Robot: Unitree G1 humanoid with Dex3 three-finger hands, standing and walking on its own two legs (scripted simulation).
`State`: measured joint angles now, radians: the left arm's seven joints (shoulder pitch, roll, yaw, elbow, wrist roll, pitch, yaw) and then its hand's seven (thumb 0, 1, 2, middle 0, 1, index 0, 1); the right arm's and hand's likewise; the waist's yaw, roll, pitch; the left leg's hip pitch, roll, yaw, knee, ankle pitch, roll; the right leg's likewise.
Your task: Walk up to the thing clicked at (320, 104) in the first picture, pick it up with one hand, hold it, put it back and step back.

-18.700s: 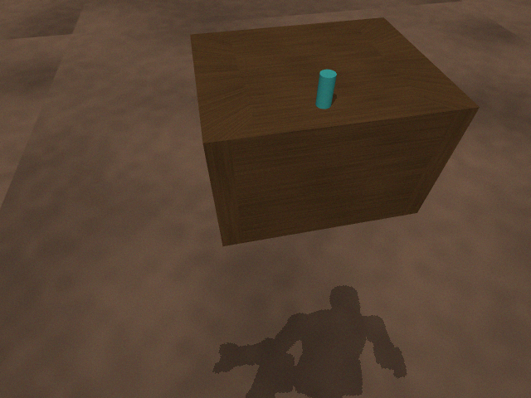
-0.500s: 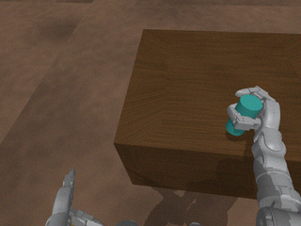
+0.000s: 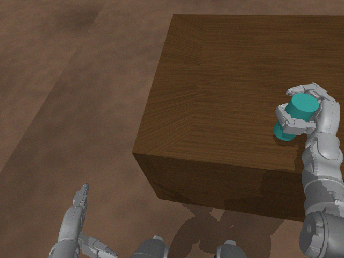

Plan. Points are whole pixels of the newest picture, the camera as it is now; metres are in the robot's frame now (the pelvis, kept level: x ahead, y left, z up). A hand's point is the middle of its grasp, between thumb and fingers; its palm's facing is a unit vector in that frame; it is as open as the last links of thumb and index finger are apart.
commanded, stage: crouch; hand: right
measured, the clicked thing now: (293, 118) +0.45 -0.21 +0.03
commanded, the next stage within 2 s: lower in 0.06 s
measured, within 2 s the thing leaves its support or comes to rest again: rests again in 0.98 s
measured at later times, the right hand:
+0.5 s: hand (284, 119) +0.47 -0.20 -0.01, palm faces +0.18 +0.98 +0.02, open 7.5 cm
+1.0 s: hand (279, 122) +0.48 -0.20 -0.04, palm faces +0.19 +0.98 +0.01, open 7.5 cm
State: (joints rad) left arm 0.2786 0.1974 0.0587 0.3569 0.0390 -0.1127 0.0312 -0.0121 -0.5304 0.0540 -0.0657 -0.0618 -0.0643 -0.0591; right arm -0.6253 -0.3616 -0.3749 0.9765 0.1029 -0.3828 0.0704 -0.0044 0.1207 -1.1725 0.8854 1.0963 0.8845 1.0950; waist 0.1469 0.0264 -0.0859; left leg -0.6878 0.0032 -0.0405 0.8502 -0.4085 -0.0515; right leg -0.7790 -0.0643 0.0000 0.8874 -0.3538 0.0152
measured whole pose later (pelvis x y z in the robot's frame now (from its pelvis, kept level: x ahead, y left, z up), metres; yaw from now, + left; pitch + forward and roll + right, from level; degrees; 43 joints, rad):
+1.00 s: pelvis -0.01 +0.01 -0.06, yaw +1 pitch +23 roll +4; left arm 0.36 0.23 0.04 0.01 0.08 0.01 -0.02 -0.01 -0.52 0.05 -0.06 -0.05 -0.05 -0.05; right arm -0.71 -0.46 -0.50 1.08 0.03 -0.48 0.08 0.00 0.12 -1.17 0.88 1.10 0.88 1.10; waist 0.24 0.02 -0.14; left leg -1.04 -0.03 -0.01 1.16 -0.53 -0.04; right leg -1.14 -0.08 0.05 1.21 -0.47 0.03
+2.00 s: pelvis -0.01 +0.01 -0.07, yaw +1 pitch +24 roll +5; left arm 0.38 0.24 0.04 -0.08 0.08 0.04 -0.03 -0.01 -0.52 0.04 -0.06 -0.05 -0.06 -0.05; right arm -0.74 -0.50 -0.52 1.09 0.00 -0.46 0.08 -0.01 0.32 -0.28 0.52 0.40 0.52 0.41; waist 0.26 0.01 -0.16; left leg -1.09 -0.04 0.00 1.21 -0.54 -0.04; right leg -1.21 -0.09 0.07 1.27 -0.48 0.03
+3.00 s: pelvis +0.03 +0.00 +0.02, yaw -1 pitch +10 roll +2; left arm 0.40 0.25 0.05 0.17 -0.07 0.13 -0.01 -0.01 -0.53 0.09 -0.07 -0.05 -0.05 -0.06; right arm -0.05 -0.46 -0.33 0.47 0.04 0.01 -0.02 -0.01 0.44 -0.07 0.07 0.05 0.06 0.05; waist 0.02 -0.02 -0.14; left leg -0.49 0.02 -0.03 0.74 -0.42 -0.05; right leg -0.60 -0.05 0.01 0.80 -0.37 0.01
